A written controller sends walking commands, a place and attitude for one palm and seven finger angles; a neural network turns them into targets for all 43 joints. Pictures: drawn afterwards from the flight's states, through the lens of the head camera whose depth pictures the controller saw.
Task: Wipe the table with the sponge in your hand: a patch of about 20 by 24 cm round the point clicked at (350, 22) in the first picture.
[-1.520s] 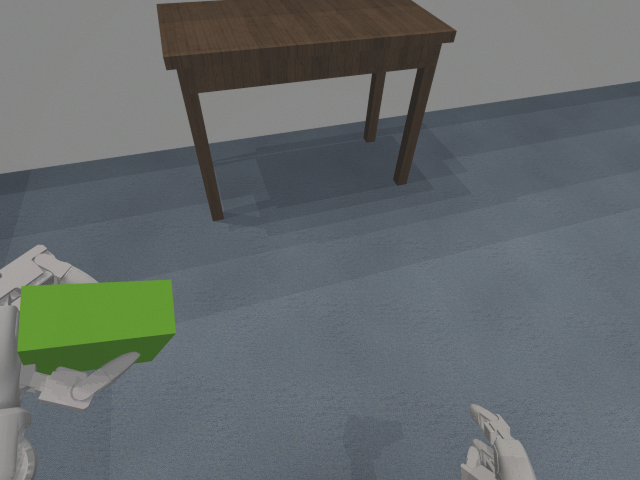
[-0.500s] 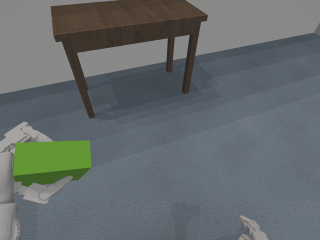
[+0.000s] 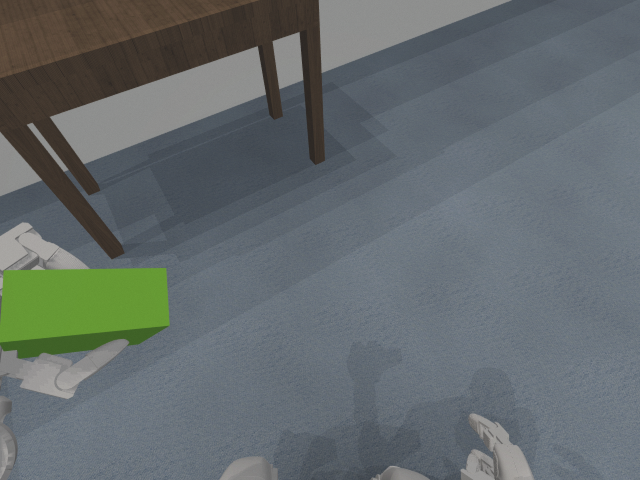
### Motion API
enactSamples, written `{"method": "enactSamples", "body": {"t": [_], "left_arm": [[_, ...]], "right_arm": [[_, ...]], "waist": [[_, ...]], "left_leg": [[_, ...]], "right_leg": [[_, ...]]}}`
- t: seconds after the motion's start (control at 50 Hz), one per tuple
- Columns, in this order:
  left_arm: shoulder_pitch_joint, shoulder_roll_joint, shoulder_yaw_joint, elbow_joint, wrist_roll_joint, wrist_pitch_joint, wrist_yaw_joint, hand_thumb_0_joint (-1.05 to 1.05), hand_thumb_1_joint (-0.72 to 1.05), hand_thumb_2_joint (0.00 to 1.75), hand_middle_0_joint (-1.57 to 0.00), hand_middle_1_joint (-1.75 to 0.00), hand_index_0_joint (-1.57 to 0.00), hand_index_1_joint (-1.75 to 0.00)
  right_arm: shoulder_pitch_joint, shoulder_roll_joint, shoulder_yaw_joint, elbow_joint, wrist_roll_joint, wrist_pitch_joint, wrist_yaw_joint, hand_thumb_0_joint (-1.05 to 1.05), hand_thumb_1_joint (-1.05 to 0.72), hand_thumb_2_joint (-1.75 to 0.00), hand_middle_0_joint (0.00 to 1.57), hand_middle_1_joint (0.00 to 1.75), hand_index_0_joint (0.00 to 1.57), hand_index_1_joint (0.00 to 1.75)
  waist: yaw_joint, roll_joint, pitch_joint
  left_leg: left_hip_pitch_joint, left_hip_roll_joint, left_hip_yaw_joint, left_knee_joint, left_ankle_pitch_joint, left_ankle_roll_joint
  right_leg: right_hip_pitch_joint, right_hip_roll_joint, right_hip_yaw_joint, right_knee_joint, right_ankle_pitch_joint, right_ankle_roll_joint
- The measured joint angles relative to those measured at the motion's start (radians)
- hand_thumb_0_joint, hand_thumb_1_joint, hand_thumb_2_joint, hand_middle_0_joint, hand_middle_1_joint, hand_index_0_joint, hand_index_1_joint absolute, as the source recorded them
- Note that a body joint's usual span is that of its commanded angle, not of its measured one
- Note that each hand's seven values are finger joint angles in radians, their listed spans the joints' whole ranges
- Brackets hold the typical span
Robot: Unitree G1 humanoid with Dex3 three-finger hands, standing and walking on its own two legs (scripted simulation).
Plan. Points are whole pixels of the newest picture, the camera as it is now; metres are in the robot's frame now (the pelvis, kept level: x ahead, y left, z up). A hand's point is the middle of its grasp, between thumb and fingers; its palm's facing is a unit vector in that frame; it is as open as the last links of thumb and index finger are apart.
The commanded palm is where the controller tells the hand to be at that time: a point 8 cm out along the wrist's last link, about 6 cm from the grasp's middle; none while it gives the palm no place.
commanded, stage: walk to a spot facing it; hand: left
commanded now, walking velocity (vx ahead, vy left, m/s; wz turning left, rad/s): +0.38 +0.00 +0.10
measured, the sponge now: (107, 313) +0.24 +0.20 +0.16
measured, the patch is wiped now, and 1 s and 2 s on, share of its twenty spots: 0.00 0.00 0.00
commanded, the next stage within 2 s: turn to face it in 1.78 s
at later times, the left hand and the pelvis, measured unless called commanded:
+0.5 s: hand (118, 149) +0.42 +0.24 +0.19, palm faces +0.41 -0.82 -0.40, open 9.4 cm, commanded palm +0.34 +0.27 +0.20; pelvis +0.18 -0.01 +0.01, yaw +0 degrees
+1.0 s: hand (213, 80) +0.55 +0.16 +0.19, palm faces +0.39 -0.78 -0.49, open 9.4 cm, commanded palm +0.48 +0.21 +0.20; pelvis +0.34 -0.08 +0.02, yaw +5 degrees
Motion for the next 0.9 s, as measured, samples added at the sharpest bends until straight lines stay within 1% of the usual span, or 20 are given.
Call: {"method": "enactSamples", "body": {"t": [0.06,0.1,0.18,0.24,0.3,0.34,0.38,0.42,0.44,0.48,0.52,0.56,0.64,0.7,0.72,0.74,0.78,0.82,0.86,0.9], "left_arm": [[0.063,-0.005,0.015,-0.023,0.001,-0.016,-0.002,-0.01,-0.43,1.0,-0.81,-1.36,-0.81,-1.36],[0.093,0.003,0.023,-0.038,0.002,-0.026,0.0,-0.01,-0.43,1.0,-0.81,-1.36,-0.82,-1.36],[0.101,0.021,0.036,-0.067,0.0,-0.044,0.012,-0.01,-0.43,1.0,-0.81,-1.36,-0.82,-1.36],[0.085,0.024,0.037,-0.08,-0.003,-0.047,0.024,-0.01,-0.43,1.0,-0.81,-1.36,-0.82,-1.36],[0.069,0.018,0.032,-0.073,-0.006,-0.046,0.035,-0.01,-0.43,1.0,-0.81,-1.36,-0.82,-1.36],[0.061,0.009,0.03,-0.065,-0.009,-0.041,0.042,-0.01,-0.43,1.0,-0.81,-1.36,-0.82,-1.36],[0.02,0.007,0.03,-0.029,-0.013,-0.038,0.045,-0.01,-0.43,1.0,-0.81,-1.36,-0.82,-1.36],[-0.047,0.009,0.018,0.031,-0.014,-0.027,0.042,-0.01,-0.43,1.0,-0.81,-1.36,-0.82,-1.36],[-0.073,0.01,0.013,0.053,-0.012,-0.016,0.036,-0.01,-0.43,1.0,-0.81,-1.36,-0.82,-1.36],[-0.097,0.01,0.008,0.057,-0.011,0.001,0.026,-0.01,-0.43,1.0,-0.81,-1.36,-0.82,-1.36],[-0.073,0.008,0.012,0.01,-0.012,0.002,0.021,-0.01,-0.43,1.0,-0.81,-1.36,-0.82,-1.36],[-0.022,0.003,0.017,-0.05,-0.014,-0.015,0.019,-0.01,-0.43,1.0,-0.81,-1.36,-0.82,-1.36],[0.054,-0.003,0.021,-0.091,-0.015,-0.051,0.017,-0.01,-0.44,1.0,-0.81,-1.36,-0.82,-1.36],[0.055,0.002,0.033,-0.042,-0.014,-0.049,0.021,-0.01,-0.44,1.0,-0.81,-1.36,-0.82,-1.36],[0.046,0.007,0.038,-0.024,-0.013,-0.041,0.023,-0.01,-0.44,1.0,-0.81,-1.36,-0.82,-1.36],[0.024,-0.004,0.032,0.002,-0.006,-0.034,0.024,-0.01,-0.44,1.0,-0.81,-1.36,-0.82,-1.36],[-0.026,-0.04,0.0,0.054,0.002,-0.01,0.021,-0.01,-0.44,1.0,-0.81,-1.36,-0.82,-1.36],[-0.052,-0.071,-0.029,0.091,0.002,0.01,0.015,-0.01,-0.44,1.0,-0.81,-1.36,-0.82,-1.36],[-0.036,-0.085,-0.04,0.097,0.006,0.01,0.012,-0.01,-0.44,1.0,-0.81,-1.36,-0.82,-1.36],[-0.003,-0.079,-0.044,0.077,0.009,0.002,0.009,-0.01,-0.44,1.0,-0.82,-1.36,-0.82,-1.36]], "right_arm": [[-0.017,-0.028,-0.017,0.0,-0.004,0.018,0.002,0.01,-0.91,-0.89,0.21,0.3,0.2,0.3],[-0.017,-0.041,-0.029,-0.009,-0.007,0.023,0.0,0.01,-0.91,-0.89,0.21,0.3,0.2,0.3],[-0.002,-0.055,-0.044,-0.038,-0.01,0.023,-0.002,0.01,-0.91,-0.9,0.2,0.3,0.2,0.3],[0.013,-0.056,-0.049,-0.059,-0.009,0.016,-0.007,0.01,-0.91,-0.9,0.2,0.3,0.2,0.3],[0.027,-0.049,-0.047,-0.075,-0.007,0.01,-0.015,0.01,-0.91,-0.9,0.2,0.3,0.2,0.3],[0.031,-0.048,-0.042,-0.091,-0.006,0.005,-0.023,0.01,-0.91,-0.9,0.2,0.3,0.2,0.3],[0.005,-0.025,-0.043,-0.087,-0.007,0.001,-0.031,0.01,-0.91,-0.9,0.2,0.3,0.2,0.3],[-0.024,0.006,-0.029,-0.081,-0.008,-0.003,-0.027,0.01,-0.91,-0.9,0.2,0.3,0.2,0.3],[-0.034,0.02,-0.017,-0.078,-0.008,-0.006,-0.021,0.01,-0.91,-0.9,0.2,0.3,0.2,0.3],[-0.045,0.048,0.003,-0.076,-0.004,-0.016,-0.008,0.01,-0.91,-0.9,0.2,0.3,0.2,0.3],[-0.042,0.069,0.018,-0.081,-0.003,-0.031,0.002,0.01,-0.91,-0.89,0.2,0.3,0.2,0.3],[-0.025,0.081,0.025,-0.083,-0.003,-0.048,0.009,0.01,-0.91,-0.89,0.21,0.3,0.2,0.3],[0.028,0.08,0.024,-0.068,-0.001,-0.067,0.007,0.01,-0.9,-0.89,0.21,0.3,0.2,0.3],[0.06,0.068,0.017,-0.049,0.004,-0.059,-0.007,0.01,-0.9,-0.89,0.21,0.3,0.2,0.3],[0.068,0.064,0.016,-0.047,0.006,-0.055,-0.012,0.01,-0.9,-0.89,0.21,0.3,0.2,0.3],[0.066,0.049,0.01,-0.037,0.008,-0.049,-0.016,0.01,-0.9,-0.89,0.21,0.3,0.2,0.3],[0.044,0.012,-0.003,0.005,0.008,-0.03,-0.023,0.01,-0.9,-0.89,0.21,0.3,0.2,0.3],[0.024,-0.022,-0.016,0.038,0.008,-0.014,-0.024,0.01,-0.9,-0.89,0.21,0.3,0.2,0.3],[0.005,-0.047,-0.025,0.043,0.005,-0.003,-0.024,0.01,-0.91,-0.89,0.21,0.3,0.2,0.3],[-0.009,-0.063,-0.036,0.027,0.003,0.004,-0.023,0.01,-0.91,-0.89,0.21,0.3,0.2,0.3]], "waist": [[-0.012,-0.005,-0.003],[-0.014,-0.014,-0.008],[0.0,-0.046,-0.017],[0.015,-0.069,-0.025],[0.028,-0.089,-0.046],[0.037,-0.092,-0.064],[0.03,-0.103,-0.064],[0.017,-0.101,-0.053],[0.01,-0.096,-0.051],[0.005,-0.085,-0.046],[0.01,-0.073,-0.038],[0.017,-0.055,-0.034],[0.04,-0.004,-0.042],[0.058,0.021,-0.057],[0.06,0.018,-0.063],[0.061,0.031,-0.062],[0.053,0.043,-0.054],[0.047,0.031,-0.048],[0.034,0.015,-0.044],[0.016,-0.002,-0.038]], "left_leg": [[-0.135,-0.019,-0.003,0.1,0.074,-0.013],[-0.199,-0.016,0.009,0.063,0.118,-0.019],[-0.217,0.001,0.059,-0.227,0.181,-0.013],[-0.164,-0.005,0.099,-0.442,0.202,0.001],[-0.079,-0.034,0.149,-0.598,0.247,0.014],[0.011,-0.061,0.185,-0.705,0.307,0.031],[0.036,-0.073,0.19,-0.669,0.3,0.063],[0.04,-0.067,0.178,-0.616,0.246,0.064],[0.046,-0.063,0.167,-0.613,0.234,0.061],[0.061,-0.05,0.151,-0.631,0.231,0.051],[0.08,-0.032,0.144,-0.658,0.233,0.039],[0.101,-0.015,0.137,-0.686,0.233,0.025],[0.142,0.017,0.11,-0.726,0.22,-0.007],[0.155,0.037,0.089,-0.689,0.172,-0.027],[0.146,0.038,0.083,-0.647,0.139,-0.022],[0.121,0.048,0.068,-0.565,0.095,-0.004],[0.038,0.011,0.012,-0.304,0.002,0.011],[-0.035,-0.034,0.0,-0.088,0.004,0.007],[-0.096,-0.052,0.011,0.026,0.036,-0.001],[-0.145,-0.055,0.021,0.042,0.071,-0.005]], "right_leg": [[0.055,0.015,0.001,-0.071,0.007,0.002],[0.095,0.021,0.0,-0.124,0.012,-0.001],[0.169,0.018,0.003,-0.197,0.004,0.004],[0.22,0.008,0.007,-0.207,-0.03,0.015],[0.264,-0.008,0.015,-0.181,-0.089,0.032],[0.264,-0.022,0.029,-0.091,-0.151,0.046],[0.201,-0.04,0.064,0.127,-0.188,0.064],[0.097,-0.01,0.125,0.382,-0.215,0.076],[0.044,-0.001,0.137,0.47,-0.212,0.081],[-0.055,-0.01,0.144,0.542,-0.181,0.09],[-0.127,-0.038,0.14,0.499,-0.127,0.095],[-0.156,-0.068,0.126,0.387,-0.071,0.102],[-0.111,-0.088,0.084,0.137,-0.013,0.123],[-0.018,-0.07,0.042,-0.032,0.018,0.132],[0.019,-0.064,0.035,-0.093,0.034,0.126],[0.023,-0.057,0.026,-0.079,0.056,0.103],[0.031,-0.064,0.006,-0.021,0.017,0.074],[0.067,-0.074,-0.002,-0.03,-0.012,0.065],[0.107,-0.073,-0.004,-0.074,-0.009,0.071],[0.146,-0.067,-0.01,-0.127,-0.001,0.065]]}}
